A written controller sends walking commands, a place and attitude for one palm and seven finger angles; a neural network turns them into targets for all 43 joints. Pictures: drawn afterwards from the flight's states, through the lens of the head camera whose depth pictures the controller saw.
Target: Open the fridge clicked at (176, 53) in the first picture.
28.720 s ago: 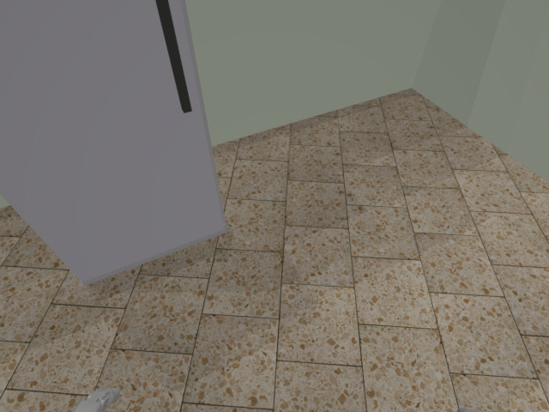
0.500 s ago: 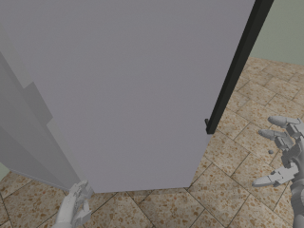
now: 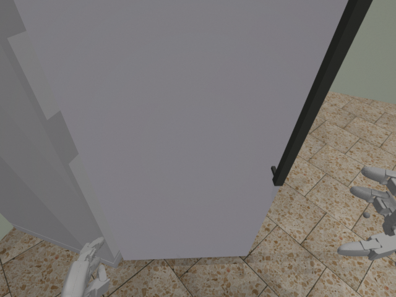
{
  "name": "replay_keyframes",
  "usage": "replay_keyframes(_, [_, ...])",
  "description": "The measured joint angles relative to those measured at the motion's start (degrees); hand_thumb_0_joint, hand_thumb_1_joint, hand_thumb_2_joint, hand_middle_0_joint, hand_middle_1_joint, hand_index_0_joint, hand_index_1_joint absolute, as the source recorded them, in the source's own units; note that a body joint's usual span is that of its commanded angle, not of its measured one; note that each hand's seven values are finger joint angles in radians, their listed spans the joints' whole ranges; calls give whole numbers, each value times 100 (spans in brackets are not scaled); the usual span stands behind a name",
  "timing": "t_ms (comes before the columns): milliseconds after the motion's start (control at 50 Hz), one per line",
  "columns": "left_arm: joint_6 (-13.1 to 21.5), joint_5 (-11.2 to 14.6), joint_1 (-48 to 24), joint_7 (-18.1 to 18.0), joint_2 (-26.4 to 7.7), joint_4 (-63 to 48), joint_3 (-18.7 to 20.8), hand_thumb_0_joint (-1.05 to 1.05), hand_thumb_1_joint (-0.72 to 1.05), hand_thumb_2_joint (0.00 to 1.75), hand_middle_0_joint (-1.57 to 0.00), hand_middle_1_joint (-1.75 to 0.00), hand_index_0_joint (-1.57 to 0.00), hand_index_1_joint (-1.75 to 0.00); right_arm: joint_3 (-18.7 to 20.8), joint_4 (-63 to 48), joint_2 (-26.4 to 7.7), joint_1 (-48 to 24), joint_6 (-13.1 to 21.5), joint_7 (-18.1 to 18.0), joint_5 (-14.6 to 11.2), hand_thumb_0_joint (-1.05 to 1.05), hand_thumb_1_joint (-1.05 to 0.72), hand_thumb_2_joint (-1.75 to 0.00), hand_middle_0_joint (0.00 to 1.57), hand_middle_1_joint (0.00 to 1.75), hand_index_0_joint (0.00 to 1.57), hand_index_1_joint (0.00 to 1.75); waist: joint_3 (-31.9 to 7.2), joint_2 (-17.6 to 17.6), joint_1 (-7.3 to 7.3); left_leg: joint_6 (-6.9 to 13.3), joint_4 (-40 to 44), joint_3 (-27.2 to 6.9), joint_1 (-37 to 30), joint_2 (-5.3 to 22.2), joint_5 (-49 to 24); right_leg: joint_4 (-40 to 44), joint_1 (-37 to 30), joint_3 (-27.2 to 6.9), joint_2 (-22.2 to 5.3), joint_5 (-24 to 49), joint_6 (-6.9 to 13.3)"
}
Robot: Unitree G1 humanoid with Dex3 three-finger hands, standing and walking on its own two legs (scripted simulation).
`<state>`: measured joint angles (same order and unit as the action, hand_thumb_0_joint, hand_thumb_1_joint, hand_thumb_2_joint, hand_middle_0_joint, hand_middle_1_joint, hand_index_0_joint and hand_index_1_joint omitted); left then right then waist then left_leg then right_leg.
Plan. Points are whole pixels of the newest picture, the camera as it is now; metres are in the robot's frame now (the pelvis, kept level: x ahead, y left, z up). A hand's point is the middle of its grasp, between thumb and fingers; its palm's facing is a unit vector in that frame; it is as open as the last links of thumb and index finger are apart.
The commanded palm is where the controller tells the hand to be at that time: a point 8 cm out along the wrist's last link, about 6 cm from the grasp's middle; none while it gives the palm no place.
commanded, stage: draw the hand back to the body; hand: right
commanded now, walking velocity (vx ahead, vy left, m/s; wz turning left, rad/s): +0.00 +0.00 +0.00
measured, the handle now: (307, 102) +0.45 -0.23 +0.21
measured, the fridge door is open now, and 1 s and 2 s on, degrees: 69 69 69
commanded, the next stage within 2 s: step back with the hand held close in 1.02 s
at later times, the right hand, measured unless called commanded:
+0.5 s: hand (382, 204) +0.23 -0.30 +0.15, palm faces +0.44 +0.82 -0.37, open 10.2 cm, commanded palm +0.18 -0.33 +0.17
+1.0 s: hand (387, 215) +0.21 -0.29 +0.16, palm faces +0.46 +0.81 -0.37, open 7.5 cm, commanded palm +0.16 -0.32 +0.18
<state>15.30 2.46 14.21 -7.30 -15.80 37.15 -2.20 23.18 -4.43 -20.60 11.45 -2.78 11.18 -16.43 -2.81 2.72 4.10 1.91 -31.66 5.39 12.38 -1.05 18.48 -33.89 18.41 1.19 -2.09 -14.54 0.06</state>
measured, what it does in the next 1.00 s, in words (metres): stands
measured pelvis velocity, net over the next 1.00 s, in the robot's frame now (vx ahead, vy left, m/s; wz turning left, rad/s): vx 0.03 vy -0.02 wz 0.02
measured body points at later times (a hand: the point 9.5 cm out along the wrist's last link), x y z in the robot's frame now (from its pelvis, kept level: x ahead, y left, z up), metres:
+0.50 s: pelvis +0.03 -0.03 +0.01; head +0.01 -0.01 +0.46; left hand +0.22 +0.19 -0.07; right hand +0.20 -0.34 +0.18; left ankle -0.01 +0.09 -0.73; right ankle +0.04 -0.12 -0.73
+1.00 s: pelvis +0.03 -0.02 +0.01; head +0.00 +0.00 +0.46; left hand +0.21 +0.21 -0.07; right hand +0.18 -0.33 +0.18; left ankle -0.01 +0.09 -0.73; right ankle +0.04 -0.12 -0.73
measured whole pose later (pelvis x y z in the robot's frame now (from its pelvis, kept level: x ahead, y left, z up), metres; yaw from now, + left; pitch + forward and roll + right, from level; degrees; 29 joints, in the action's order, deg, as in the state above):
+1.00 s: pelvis +0.03 -0.02 +0.01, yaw +1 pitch -5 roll +0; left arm 4.8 -0.9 11.4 -4.5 -12.7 37.2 -1.5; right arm 19.6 -20.7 -20.1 26.1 2.2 -5.9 -4.6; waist 0.4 2.2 4.7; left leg 0.5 -20.0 3.7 0.7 0.2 14.7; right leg -22.8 6.4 3.0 -0.3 -11.8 1.2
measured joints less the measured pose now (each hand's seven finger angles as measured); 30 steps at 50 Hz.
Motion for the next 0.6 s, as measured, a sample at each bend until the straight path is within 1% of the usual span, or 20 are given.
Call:
replay_keyframes(40, [-33, -100, -125, 28, 36, 53, -5, 1, 90, 90, -20, -30, -20, -30, -96, -127, -86, 91, 193, -551, 346, -2, 44, -25, 25, 109, 24, 109, 72, -3, -44, -5, 126, 23, -58, 1, -71, 85, -32, -23, 10, 55, 9])
replay_keyframes(80, [-104, -153, -220, 60, 79, 55, -6, 1, 90, 90, -20, -30, -21, -30, -141, -259, -111, 227, 343, -963, 591, -2, 39, -28, 25, 106, 24, 106, 166, -17, -59, -20, 226, 7, -121, 13, -127, 191, -103, -5, 25, 106, 23])
replay_keyframes(120, [-178, -194, -260, 91, 117, 55, -5, 1, 90, 90, -20, -30, -21, -30, -204, -413, -87, 410, 449, -1248, 766, -1, 33, -31, 25, 102, 24, 102, 224, -28, -42, -43, 322, -33, -195, 38, -169, 319, -205, 38, 53, 148, 44])
replay_keyframes(180, [-295, -230, -253, 121, 164, 77, -2, 1, 90, 90, -20, -30, -21, -30, -336, -656, -1, 692, 546, -1513, 943, -1, 23, -35, 25, 97, 24, 97, 253, -29, 5, -87, 463, -91, -347, 89, -203, 501, -391, 102, 106, 182, 83])
replay_keyframes(260, [-449, -261, -236, 139, 231, 143, -22, 1, 90, 90, -20, -30, -21, -30, -482, -887, 73, 908, 614, -1673, 1080, -1, 9, -42, 24, 89, 23, 89, 255, -34, 60, -145, 629, -141, -569, 155, -217, 694, -637, 156, 178, 193, 133])
replay_keyframes(340, [-591, -282, -259, 163, 303, 167, -47, 1, 90, 90, -20, -30, -21, -30, -491, -1003, 58, 950, 620, -1728, 1160, -1, -5, -49, 24, 80, 23, 80, 273, -61, 78, -181, 767, -176, -760, 198, -225, 839, -839, 194, 226, 192, 163])
replay_keyframes(460, [-745, -312, -296, 256, 344, 75, -37, 1, 90, 90, -20, -30, -21, -30, -425, -1262, 26, 1112, 572, -1727, 1208, 0, -26, -59, 23, 68, 23, 68, 273, -67, 55, -222, 929, -238, -947, 232, -242, 988, -1041, 257, 264, 177, 187])
replay_keyframes(600, [-916, -334, -306, 335, 326, -42, 22, 1, 90, 90, -20, -30, -21, -30, -378, -1591, -22, 1397, 495, -1674, 1209, 0, -51, -71, 23, 53, 22, 53, 250, -85, 54, -238, 1060, -255, -1046, 231, -270, 1066, -1122, 273, 267, 170, 193])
